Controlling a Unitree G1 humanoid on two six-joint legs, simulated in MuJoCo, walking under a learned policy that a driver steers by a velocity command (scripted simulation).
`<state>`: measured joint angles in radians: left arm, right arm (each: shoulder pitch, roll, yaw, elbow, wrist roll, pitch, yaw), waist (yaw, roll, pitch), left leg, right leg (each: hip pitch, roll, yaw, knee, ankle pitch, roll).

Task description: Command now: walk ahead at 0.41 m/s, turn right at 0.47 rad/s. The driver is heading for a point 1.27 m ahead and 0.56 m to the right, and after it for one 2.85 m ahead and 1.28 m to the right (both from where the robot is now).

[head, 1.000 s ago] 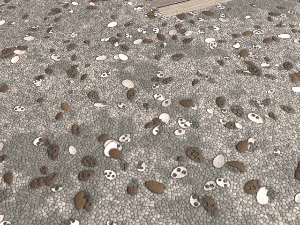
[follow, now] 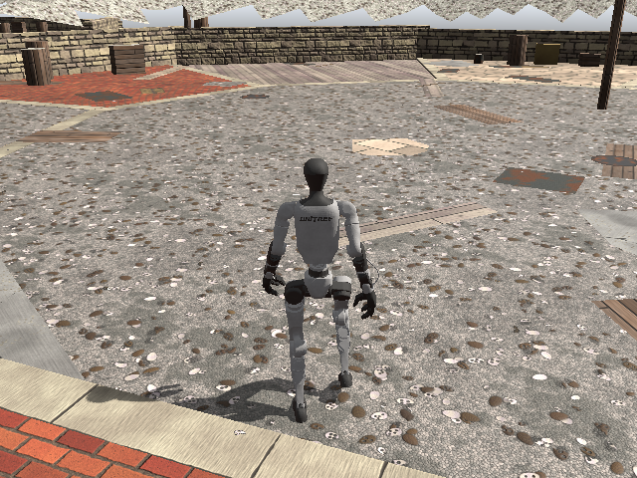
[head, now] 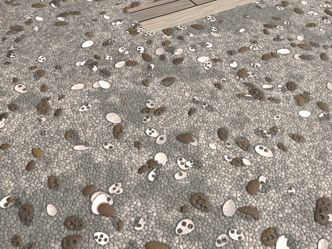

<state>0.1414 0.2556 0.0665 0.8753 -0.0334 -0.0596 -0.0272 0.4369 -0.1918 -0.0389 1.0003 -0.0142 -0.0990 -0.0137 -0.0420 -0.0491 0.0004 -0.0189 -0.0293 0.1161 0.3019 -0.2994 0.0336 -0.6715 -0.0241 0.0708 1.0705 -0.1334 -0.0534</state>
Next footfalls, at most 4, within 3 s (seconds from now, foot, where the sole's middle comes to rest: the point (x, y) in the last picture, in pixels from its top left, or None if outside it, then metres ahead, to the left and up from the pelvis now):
0.18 right None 0.29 -0.09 -0.78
0.66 left None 0.42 0.06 -0.78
1.14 right None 0.30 -0.22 -0.78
1.58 left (262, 203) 0.70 -0.44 -0.78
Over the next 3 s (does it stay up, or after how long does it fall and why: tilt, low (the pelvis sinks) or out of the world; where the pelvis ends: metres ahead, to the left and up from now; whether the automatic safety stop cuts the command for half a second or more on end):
stays up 1.76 -0.69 -0.03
